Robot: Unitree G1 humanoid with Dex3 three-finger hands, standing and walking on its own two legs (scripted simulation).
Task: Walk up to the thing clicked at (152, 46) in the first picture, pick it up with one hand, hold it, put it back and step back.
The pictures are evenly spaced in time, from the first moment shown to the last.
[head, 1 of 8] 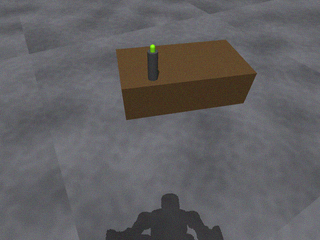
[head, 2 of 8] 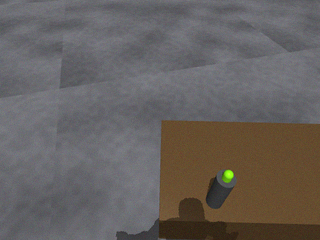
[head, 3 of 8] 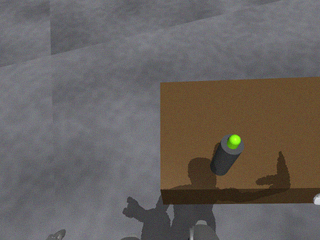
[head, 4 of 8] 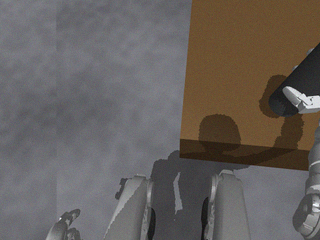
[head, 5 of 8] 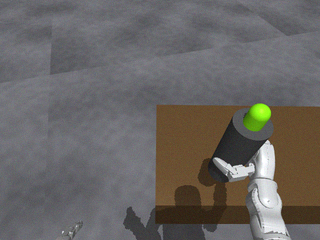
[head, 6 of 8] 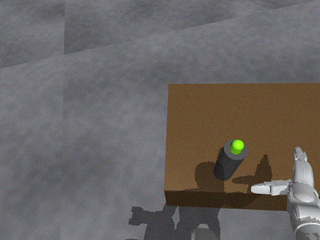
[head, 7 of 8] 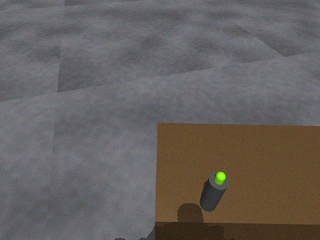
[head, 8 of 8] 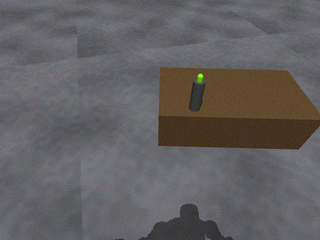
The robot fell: no
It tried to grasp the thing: yes
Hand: right
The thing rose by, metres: 0.36
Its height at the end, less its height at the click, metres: +0.00
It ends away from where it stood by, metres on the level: 0.01
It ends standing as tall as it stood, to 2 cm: yes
